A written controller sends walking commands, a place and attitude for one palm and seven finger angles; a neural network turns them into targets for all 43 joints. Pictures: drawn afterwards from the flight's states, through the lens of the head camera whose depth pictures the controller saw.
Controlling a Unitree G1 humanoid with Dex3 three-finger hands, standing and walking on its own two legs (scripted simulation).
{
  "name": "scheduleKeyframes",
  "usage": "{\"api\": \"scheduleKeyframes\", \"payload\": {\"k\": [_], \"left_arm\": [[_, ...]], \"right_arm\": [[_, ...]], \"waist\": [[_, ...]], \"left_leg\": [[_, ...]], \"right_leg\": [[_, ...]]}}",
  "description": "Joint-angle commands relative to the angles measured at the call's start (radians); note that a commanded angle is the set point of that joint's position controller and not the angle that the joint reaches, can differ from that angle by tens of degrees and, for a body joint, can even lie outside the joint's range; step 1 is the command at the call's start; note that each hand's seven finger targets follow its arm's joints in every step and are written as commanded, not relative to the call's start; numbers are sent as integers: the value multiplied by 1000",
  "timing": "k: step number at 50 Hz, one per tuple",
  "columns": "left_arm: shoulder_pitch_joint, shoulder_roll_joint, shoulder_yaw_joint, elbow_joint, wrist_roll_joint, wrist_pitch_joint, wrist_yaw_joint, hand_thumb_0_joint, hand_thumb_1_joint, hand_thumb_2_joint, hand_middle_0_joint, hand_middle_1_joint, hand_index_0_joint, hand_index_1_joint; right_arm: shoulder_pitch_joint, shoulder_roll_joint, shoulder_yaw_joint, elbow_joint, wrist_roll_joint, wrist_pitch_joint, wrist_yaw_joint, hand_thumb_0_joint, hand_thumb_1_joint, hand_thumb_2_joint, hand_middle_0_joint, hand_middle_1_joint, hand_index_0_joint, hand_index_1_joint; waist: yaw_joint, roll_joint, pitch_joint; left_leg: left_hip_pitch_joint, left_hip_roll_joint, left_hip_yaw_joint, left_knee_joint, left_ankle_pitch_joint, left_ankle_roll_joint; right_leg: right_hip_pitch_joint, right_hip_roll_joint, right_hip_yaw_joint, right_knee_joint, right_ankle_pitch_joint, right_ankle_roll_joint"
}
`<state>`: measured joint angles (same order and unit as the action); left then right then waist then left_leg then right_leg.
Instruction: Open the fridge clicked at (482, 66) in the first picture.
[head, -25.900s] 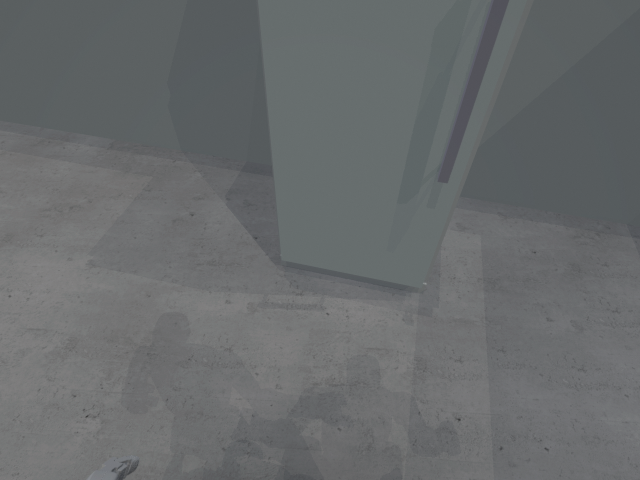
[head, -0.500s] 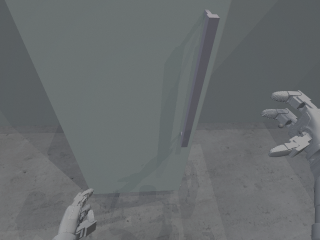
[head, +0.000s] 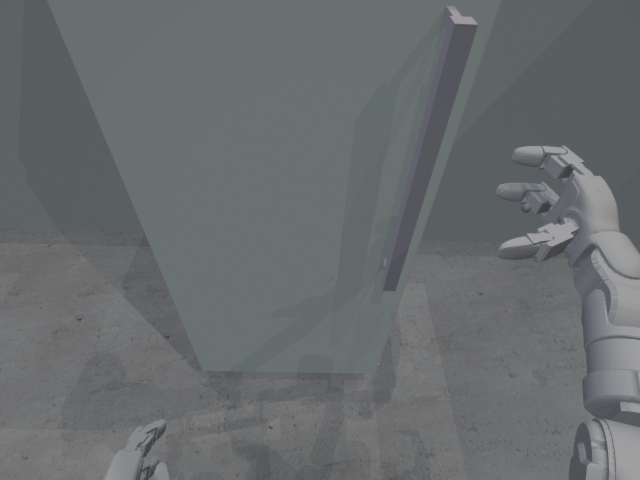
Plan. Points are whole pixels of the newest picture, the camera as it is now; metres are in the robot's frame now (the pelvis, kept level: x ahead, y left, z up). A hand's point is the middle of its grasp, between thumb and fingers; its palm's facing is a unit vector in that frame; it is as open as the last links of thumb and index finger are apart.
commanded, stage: move the hooked fingers beside the handle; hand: right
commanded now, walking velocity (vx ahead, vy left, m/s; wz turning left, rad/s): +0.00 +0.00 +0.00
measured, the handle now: (412, 182) +0.53 -0.10 +0.10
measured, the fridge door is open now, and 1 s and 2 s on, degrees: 0 0 0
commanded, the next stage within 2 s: feel for the door with the fingertips in 1.86 s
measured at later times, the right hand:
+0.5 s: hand (487, 171) +0.47 -0.17 +0.18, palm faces -0.04 +1.00 +0.01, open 14.0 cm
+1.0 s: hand (494, 171) +0.48 -0.19 +0.17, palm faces -0.03 +1.00 +0.01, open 14.0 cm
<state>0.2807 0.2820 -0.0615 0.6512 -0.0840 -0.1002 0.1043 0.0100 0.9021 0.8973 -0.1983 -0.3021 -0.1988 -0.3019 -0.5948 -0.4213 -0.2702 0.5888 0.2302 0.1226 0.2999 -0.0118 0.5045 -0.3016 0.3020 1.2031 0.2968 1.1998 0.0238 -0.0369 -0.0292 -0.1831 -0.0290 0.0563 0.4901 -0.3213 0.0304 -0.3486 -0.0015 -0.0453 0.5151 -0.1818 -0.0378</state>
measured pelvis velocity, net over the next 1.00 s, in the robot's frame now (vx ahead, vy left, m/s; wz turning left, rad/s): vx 0.02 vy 0.00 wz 0.03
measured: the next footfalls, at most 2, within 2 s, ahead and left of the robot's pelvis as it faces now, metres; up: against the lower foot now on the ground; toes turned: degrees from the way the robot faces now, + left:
none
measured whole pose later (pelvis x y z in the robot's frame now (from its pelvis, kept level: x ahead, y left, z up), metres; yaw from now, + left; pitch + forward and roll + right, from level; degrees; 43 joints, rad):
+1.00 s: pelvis +0.02 +0.00 -0.01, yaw +2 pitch +7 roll +1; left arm 0.42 0.29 -0.01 0.69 -0.06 -0.03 0.06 0.01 0.90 0.90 -0.20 -0.30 -0.20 -0.30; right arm -0.83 -0.47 -0.33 0.97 0.17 -0.10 0.28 -0.01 0.50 -0.30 0.30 1.20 0.29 1.20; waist 0.08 -0.03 -0.07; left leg -0.31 -0.05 0.03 0.56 -0.36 0.03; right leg -0.48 -0.03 -0.07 0.61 -0.25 -0.04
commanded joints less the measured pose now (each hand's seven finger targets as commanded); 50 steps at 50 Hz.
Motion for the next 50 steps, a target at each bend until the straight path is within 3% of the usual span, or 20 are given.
{"api": "scheduleKeyframes", "payload": {"k": [1, 6, 11, 13, 14, 15, 19, 20, 21, 23, 26, 30, 34, 35, 38, 40, 42, 45, 46, 50], "left_arm": [[-55, 142, 64, -122, 0, -51, 3, 0, 900, 900, -200, -300, -200, -300], [-23, 144, 69, -108, 6, -41, -4, 0, 900, 900, -200, -300, -200, -300], [10, 149, 78, -97, 7, -26, -12, 0, 900, 900, -200, -300, -200, -300], [30, 153, 80, -89, 10, -17, -13, 0, 900, 900, -200, -300, -200, -300], [29, 150, 81, -91, 8, -14, -15, 0, 900, 900, -200, -300, -200, -300], [43, 151, 85, -89, 10, -11, -15, 0, 900, 900, -200, -300, -200, -300], [69, 155, 87, -68, 10, -6, -18, 0, 900, 900, -200, -300, -200, -300], [83, 156, 90, -63, 12, -5, -17, 0, 900, 900, -200, -300, -200, -300], [85, 162, 92, -55, 13, -6, -18, 0, 900, 900, -200, -300, -200, -300], [101, 159, 93, -49, 17, -9, -22, 0, 900, 900, -200, -300, -200, -300], [130, 165, 95, -26, 23, -9, -25, 0, 900, 900, -200, -300, -200, -300], [169, 174, 99, -24, 32, 0, -32, 0, 900, 900, -200, -300, -200, -300], [170, 172, 101, -50, 34, 10, -41, 0, 900, 900, -200, -300, -200, -300], [178, 172, 103, -55, 35, 16, -41, 0, 900, 900, -200, -300, -200, -300], [167, 172, 107, -74, 30, 24, -42, 0, 900, 900, -200, -300, -200, -300], [174, 171, 107, -78, 26, 33, -39, 0, 900, 900, -200, -300, -200, -300], [165, 174, 108, -74, 22, 36, -36, 0, 900, 900, -200, -300, -200, -300], [160, 163, 110, -78, 17, 33, -32, 0, 900, 900, -200, -300, -200, -300], [154, 169, 113, -72, 17, 29, -34, 0, 900, 900, -200, -300, -200, -300], [149, 158, 110, -65, 12, 25, -33, 0, 900, 900, -200, -300, -200, -300]], "right_arm": [[-544, -235, -50, -173, 17, -96, -13, 0, 500, -300, 300, 1200, 300, 1200], [-586, -242, -60, -129, 4, -132, -31, 0, 500, -300, 300, 1200, 300, 1200], [-615, -239, -58, -23, -7, -146, -36, 0, 500, -300, 300, 1200, 300, 1200], [-626, -280, -87, 19, -17, -153, -36, 0, 500, -300, 300, 1200, 300, 1200], [-648, -251, -61, 24, -18, -157, -34, 0, 500, -300, 300, 1200, 300, 1200], [-656, -255, -65, 29, -14, -169, -37, 0, 500, -300, 300, 1200, 300, 1200], [-784, -230, -29, 109, -25, -196, -34, 0, 500, -300, 300, 1200, 300, 1200], [-785, -234, -34, 130, -20, -209, -38, 0, 500, -300, 300, 1200, 300, 1200], [-818, -267, -57, 146, -28, -219, -42, 0, 500, -300, 300, 1200, 300, 1200], [-864, -237, -34, 144, -35, -243, -44, 0, 500, -300, 300, 1200, 300, 1200], [-913, -243, -36, 216, -43, -266, -56, 0, 500, -300, 300, 1200, 300, 1200], [-850, -306, -98, 337, -57, -274, -70, 0, 500, -300, 300, 1200, 300, 1200], [-805, -339, -122, 309, -83, -295, -66, 0, 500, -300, 300, 1200, 300, 1200], [-771, -355, -139, 306, -77, -306, -66, 0, 500, -300, 300, 1200, 300, 1200], [-753, -379, -161, 248, -76, -320, -52, 0, 500, -300, 300, 1200, 300, 1200], [-740, -356, -142, 247, -58, -316, -38, 0, 500, -300, 300, 1200, 300, 1200], [-770, -371, -145, 219, -59, -309, -23, 0, 500, -300, 300, 1200, 300, 1200], [-814, -278, -66, 121, -35, -315, -5, 0, 500, -300, 300, 1200, 300, 1200], [-789, -311, -103, 108, -39, -310, -6, 0, 500, -300, 300, 1200, 300, 1200], [-763, -210, -30, 109, -14, -276, -4, 0, 500, -300, 300, 1200, 300, 1200]], "waist": [[22, 7, -263], [20, -11, -317], [31, 27, -298], [27, 10, -294], [35, -12, -294], [40, 32, -302], [72, 0, -278], [78, 49, -278], [76, 21, -294], [80, -35, -349], [100, -3, -348], [80, 57, -351], [53, -7, -410], [47, 22, -405], [40, 9, -414], [53, 45, -380], [57, 7, -373], [81, -32, -402], [61, -78, -423], [83, -53, -375]], "left_leg": [[-165, 7, -37, -90, 217, -8], [-147, 8, -40, -71, 281, -7], [-150, 7, -43, -60, 316, -13], [-146, 8, -48, -52, 337, -12], [-163, 8, -48, -50, 337, -12], [-143, 8, -46, -49, 354, -14], [-220, 3, -47, -46, 297, -15], [-206, 4, -47, -47, 300, -18], [-218, 4, -56, -41, 305, -18], [-235, 2, -48, -27, 298, -12], [-256, -2, -49, -20, 294, -17], [-222, 0, -47, -6, 298, -17], [-195, -1, -54, 18, 372, -16], [-168, -1, -50, 19, 386, -15], [-160, -6, -59, 20, 422, -19], [-150, -7, -55, 11, 427, -22], [-177, -10, -60, 10, 425, -22], [-201, -13, -50, 4, 404, -18], [-225, -18, -55, 5, 404, -15], [-255, -20, -35, -6, 351, -11]], "right_leg": [[312, -13, 90, -30, 105, -15], [333, -12, 83, -14, 167, -14], [290, -10, 70, 0, 174, -19], [273, -10, 67, 5, 186, -17], [284, -9, 65, 10, 187, -16], [274, -9, 61, 21, 201, -22], [272, -11, 71, 27, 154, -18], [255, -11, 68, 35, 156, -24], [259, -11, 68, 38, 153, -22], [304, -12, 79, 45, 176, -14], [282, -15, 81, 58, 175, -17], [210, -13, 76, 64, 166, -19], [217, -10, 63, 74, 218, -15], [196, -11, 58, 78, 233, -18], [203, -12, 47, 78, 234, -20], [186, -12, 39, 79, 235, -27], [204, -12, 43, 78, 224, -25], [279, -17, 50, 87, 260, -25], [313, -19, 56, 93, 272, -21], [324, -25, 67, 88, 263, -21]]}}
